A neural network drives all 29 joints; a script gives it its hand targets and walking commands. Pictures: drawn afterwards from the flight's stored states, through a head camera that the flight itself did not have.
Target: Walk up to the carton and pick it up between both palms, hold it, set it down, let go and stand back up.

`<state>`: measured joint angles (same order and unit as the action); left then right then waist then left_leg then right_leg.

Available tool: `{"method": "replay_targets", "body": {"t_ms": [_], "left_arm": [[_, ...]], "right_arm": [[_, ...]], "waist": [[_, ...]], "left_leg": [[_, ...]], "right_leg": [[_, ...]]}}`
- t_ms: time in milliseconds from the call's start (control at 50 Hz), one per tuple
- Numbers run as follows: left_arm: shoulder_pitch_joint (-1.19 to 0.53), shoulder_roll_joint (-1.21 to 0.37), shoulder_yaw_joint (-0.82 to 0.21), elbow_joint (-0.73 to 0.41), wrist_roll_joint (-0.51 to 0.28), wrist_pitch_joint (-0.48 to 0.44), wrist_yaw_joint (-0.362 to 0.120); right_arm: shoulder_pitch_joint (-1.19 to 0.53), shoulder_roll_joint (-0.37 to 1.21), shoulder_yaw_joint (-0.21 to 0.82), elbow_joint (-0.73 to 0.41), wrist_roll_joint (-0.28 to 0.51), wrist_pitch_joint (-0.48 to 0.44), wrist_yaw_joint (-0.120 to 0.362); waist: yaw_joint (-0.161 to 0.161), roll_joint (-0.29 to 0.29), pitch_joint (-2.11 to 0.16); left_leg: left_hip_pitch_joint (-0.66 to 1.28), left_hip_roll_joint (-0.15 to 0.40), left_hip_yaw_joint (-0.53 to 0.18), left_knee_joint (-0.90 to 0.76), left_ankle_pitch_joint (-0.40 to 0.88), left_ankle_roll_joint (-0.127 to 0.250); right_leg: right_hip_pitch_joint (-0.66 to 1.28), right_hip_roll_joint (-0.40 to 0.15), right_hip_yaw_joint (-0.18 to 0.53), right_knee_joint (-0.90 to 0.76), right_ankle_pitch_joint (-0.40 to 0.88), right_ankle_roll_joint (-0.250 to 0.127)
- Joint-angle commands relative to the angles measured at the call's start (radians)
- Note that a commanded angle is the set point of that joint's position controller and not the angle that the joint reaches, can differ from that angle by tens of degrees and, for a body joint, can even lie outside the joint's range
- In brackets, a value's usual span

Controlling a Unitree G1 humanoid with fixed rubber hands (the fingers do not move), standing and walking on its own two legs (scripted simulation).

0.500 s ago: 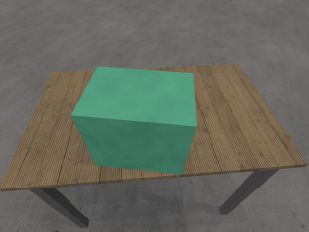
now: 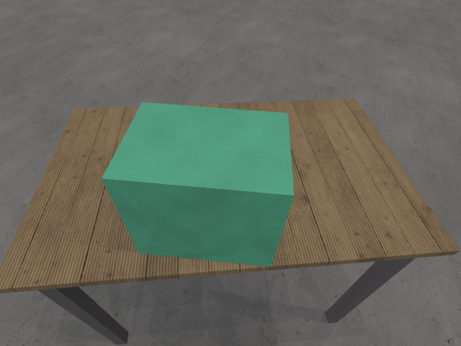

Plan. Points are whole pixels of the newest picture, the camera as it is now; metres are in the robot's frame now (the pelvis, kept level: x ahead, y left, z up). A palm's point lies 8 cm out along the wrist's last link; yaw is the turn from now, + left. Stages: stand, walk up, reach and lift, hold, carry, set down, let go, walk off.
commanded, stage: stand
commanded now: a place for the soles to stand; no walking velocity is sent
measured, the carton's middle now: (208, 187) +0.40 +0.05 +0.05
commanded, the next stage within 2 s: reach and lift in 0.16 s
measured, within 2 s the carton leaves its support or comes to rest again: neither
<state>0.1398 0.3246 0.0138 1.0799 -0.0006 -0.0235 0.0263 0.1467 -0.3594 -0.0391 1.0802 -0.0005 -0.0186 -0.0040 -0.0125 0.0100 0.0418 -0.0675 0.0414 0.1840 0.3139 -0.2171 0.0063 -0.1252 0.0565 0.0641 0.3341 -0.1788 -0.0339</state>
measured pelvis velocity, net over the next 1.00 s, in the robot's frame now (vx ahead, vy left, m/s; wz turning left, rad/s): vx -0.05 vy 0.02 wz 0.02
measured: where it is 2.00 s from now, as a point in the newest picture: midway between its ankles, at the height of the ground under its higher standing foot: outside the picture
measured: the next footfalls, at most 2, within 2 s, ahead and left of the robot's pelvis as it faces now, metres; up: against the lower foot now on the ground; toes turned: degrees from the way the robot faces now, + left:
none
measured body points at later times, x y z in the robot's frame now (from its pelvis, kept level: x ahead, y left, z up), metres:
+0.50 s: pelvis -0.03 +0.00 -0.02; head +0.01 +0.02 +0.42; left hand +0.16 +0.27 -0.10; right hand +0.14 -0.29 -0.11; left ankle -0.03 +0.11 -0.75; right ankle +0.00 -0.10 -0.75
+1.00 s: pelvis -0.05 +0.02 -0.01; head -0.06 +0.00 +0.44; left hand +0.13 +0.29 -0.06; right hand +0.11 -0.23 -0.08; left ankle -0.03 +0.10 -0.75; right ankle +0.00 -0.10 -0.75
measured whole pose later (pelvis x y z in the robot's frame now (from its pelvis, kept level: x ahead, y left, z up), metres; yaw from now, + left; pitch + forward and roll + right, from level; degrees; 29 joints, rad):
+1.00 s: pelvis -0.05 +0.02 -0.01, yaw +1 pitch -8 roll +0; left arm 0.14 0.35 0.02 0.40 -0.09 0.35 -0.02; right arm 0.33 -0.19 -0.10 0.28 0.02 0.15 -0.01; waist -0.01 0.03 0.13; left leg -0.09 0.02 0.17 0.48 -0.25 0.05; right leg -0.14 0.02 0.05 0.50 -0.21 0.00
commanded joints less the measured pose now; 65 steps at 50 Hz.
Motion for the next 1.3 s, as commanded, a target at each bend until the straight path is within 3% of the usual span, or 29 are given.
{"method": "replay_targets", "body": {"t_ms": [0,100,140,160,180,200,220,300,340,380,420,460,540,620,680,800,840,940,1040,1140,1280], "left_arm": [[-0.02,0.211,0.042,-0.066,-0.004,-0.021,0.01],[-0.006,0.207,0.041,-0.067,0.0,-0.019,0.013],[-0.008,0.206,0.044,-0.075,-0.001,-0.017,0.014],[-0.516,0.266,0.054,-0.404,-0.008,0.183,0.012],[-0.454,0.232,0.049,-0.419,0.009,0.303,0.033],[-0.398,0.212,0.047,-0.486,0.006,0.387,0.025],[-0.359,0.19,0.05,-0.516,0.019,0.447,0.009],[-0.17,0.174,0.093,-0.711,0.097,0.581,-0.05],[-0.101,0.186,0.139,-0.793,0.122,0.601,-0.064],[-0.075,0.162,0.151,-0.829,0.136,0.579,-0.056],[-0.077,0.156,0.159,-0.816,0.154,0.559,-0.043],[-0.102,0.162,0.155,-0.797,0.14,0.543,-0.033],[-0.129,0.161,0.134,-0.816,0.1,0.519,-0.032],[-0.136,0.157,0.12,-0.849,0.052,0.481,-0.032],[-0.143,0.186,0.111,-0.889,0.007,0.446,-0.032],[-0.135,0.212,0.088,-0.896,-0.043,0.379,-0.023],[-0.127,0.212,0.083,-0.861,-0.054,0.359,-0.029],[-0.124,0.188,0.067,-0.834,-0.092,0.329,-0.042],[-0.127,0.2,0.072,-0.811,-0.122,0.303,-0.066],[-0.128,0.234,0.091,-0.908,-0.158,0.275,-0.091],[-0.01,0.293,0.125,-1.046,-0.183,0.203,-0.096]], "right_arm": [[-0.023,-0.19,-0.038,-0.069,0.001,-0.017,-0.012],[-0.016,-0.189,-0.038,-0.07,0.002,-0.015,-0.013],[-0.021,-0.188,-0.039,-0.074,0.002,-0.015,-0.012],[-0.41,-0.072,-0.095,-0.176,-0.083,-0.136,0.022],[-0.3,-0.116,-0.147,-0.121,-0.081,-0.128,0.07],[-0.273,-0.141,-0.18,-0.146,-0.061,-0.102,0.093],[-0.253,-0.16,-0.185,-0.181,-0.029,-0.08,0.095],[-0.043,-0.208,-0.127,-0.268,0.067,-0.027,0.057],[0.015,-0.226,-0.097,-0.312,0.114,-0.022,0.034],[0.025,-0.215,-0.087,-0.334,0.125,-0.032,0.021],[0.023,-0.165,-0.069,-0.368,0.127,-0.029,0.014],[0.026,-0.127,-0.065,-0.436,0.116,-0.011,0.01],[0.047,-0.065,-0.087,-0.585,0.081,0.035,0.008],[0.091,-0.017,-0.09,-0.715,0.069,0.067,0.005],[0.098,0.004,-0.107,-0.842,0.041,0.077,-0.005],[0.109,0.008,-0.122,-0.962,0.021,0.094,-0.012],[0.108,0.016,-0.121,-0.978,0.013,0.105,-0.016],[0.101,0.02,-0.131,-0.992,0.01,0.137,-0.017],[0.124,0.065,-0.096,-1.017,0.044,0.169,-0.039],[0.159,0.134,-0.074,-1.12,0.066,0.186,-0.081],[0.279,0.161,-0.052,-1.195,0.112,0.133,-0.12]], "waist": [[0.001,-0.009,-0.064],[-0.001,-0.005,-0.07],[0.0,-0.03,-0.075],[0.004,-0.052,-0.01],[-0.008,-0.05,0.034],[-0.018,-0.039,0.01],[-0.011,-0.062,-0.025],[-0.05,-0.036,-0.31],[-0.063,-0.018,-0.369],[-0.061,-0.016,-0.349],[-0.037,0.009,-0.25],[-0.027,-0.025,-0.142],[-0.032,-0.032,0.002],[-0.029,0.014,0.018],[-0.029,0.01,-0.004],[-0.006,0.065,-0.029],[0.002,0.055,-0.024],[0.014,0.016,0.01],[0.03,-0.043,0.066],[0.022,-0.073,0.081],[0.03,0.057,-0.026]], "left_leg": [[0.084,0.15,-0.153,-0.036,0.117,0.024],[0.1,0.156,-0.153,-0.032,0.149,0.027],[0.089,0.156,-0.148,-0.034,0.14,0.031],[-0.167,0.021,-0.113,0.159,-0.042,-0.02],[-0.191,0.03,-0.127,0.179,-0.142,-0.008],[-0.133,0.017,-0.128,0.233,-0.131,-0.008],[-0.077,0.013,-0.142,0.287,-0.109,-0.009],[0.028,-0.004,-0.142,0.388,0.256,-0.05],[0.065,-0.016,-0.146,0.38,0.34,-0.068],[0.093,-0.017,-0.147,0.335,0.337,-0.072],[0.074,-0.021,-0.134,0.281,0.233,-0.06],[0.033,-0.025,-0.115,0.235,0.08,-0.041],[-0.061,-0.027,-0.088,0.148,-0.112,-0.008],[-0.06,-0.015,-0.078,0.108,-0.151,-0.007],[-0.071,-0.007,-0.067,0.098,-0.195,-0.004],[-0.245,0.048,-0.064,-0.009,-0.303,0.035],[-0.302,0.058,-0.062,-0.046,-0.331,0.055],[-0.341,0.076,-0.07,-0.106,-0.341,0.065],[-0.245,0.045,-0.05,-0.093,-0.254,0.053],[-0.029,-0.017,-0.061,-0.015,-0.109,0.008],[0.028,-0.016,-0.089,0.006,0.054,-0.021]], "right_leg": [[-0.073,-0.171,0.142,-0.042,0.236,-0.016],[-0.074,-0.165,0.135,-0.033,0.249,-0.006],[-0.06,-0.155,0.12,-0.021,0.246,-0.004],[-0.192,-0.084,-0.048,0.121,-0.03,0.004],[-0.189,-0.071,-0.104,0.159,-0.115,-0.008],[-0.294,-0.076,-0.098,0.184,-0.075,-0.015],[-0.337,-0.072,-0.105,0.209,0.011,-0.002],[-0.138,-0.063,-0.094,0.312,0.536,0.019],[-0.073,-0.066,-0.085,0.315,0.66,0.019],[-0.064,-0.058,-0.084,0.274,0.648,0.018],[-0.098,-0.047,-0.09,0.223,0.489,0.02],[-0.136,-0.045,-0.079,0.173,0.334,0.024],[-0.125,-0.055,-0.059,0.108,0.092,0.027],[-0.128,-0.061,-0.055,0.069,-0.023,0.016],[-0.116,-0.06,-0.056,0.064,-0.098,0.016],[0.091,-0.002,-0.089,0.15,-0.066,0.03],[0.166,0.013,-0.084,0.166,-0.056,0.032],[0.243,0.029,-0.073,0.162,-0.037,0.034],[0.196,-0.011,-0.045,0.076,-0.065,0.027],[-0.006,-0.085,0.005,-0.059,-0.106,0.022],[0.005,-0.097,0.006,-0.058,0.06,0.022]]}}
